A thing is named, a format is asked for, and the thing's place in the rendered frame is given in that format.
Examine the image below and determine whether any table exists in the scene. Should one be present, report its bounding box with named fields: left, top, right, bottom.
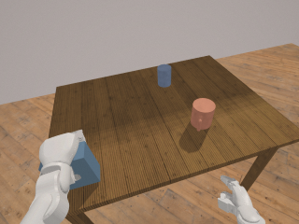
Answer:
left=49, top=55, right=299, bottom=224

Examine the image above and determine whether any robot right hand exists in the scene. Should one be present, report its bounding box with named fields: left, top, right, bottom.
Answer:
left=218, top=175, right=253, bottom=216

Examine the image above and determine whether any robot left hand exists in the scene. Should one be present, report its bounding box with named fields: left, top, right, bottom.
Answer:
left=38, top=130, right=86, bottom=185

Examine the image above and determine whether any left robot forearm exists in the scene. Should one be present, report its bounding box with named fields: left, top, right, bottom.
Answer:
left=20, top=161, right=72, bottom=224

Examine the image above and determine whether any right robot forearm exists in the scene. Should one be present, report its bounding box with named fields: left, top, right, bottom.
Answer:
left=236, top=205, right=265, bottom=224

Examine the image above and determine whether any sponge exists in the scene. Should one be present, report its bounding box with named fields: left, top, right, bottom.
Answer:
left=38, top=141, right=101, bottom=190

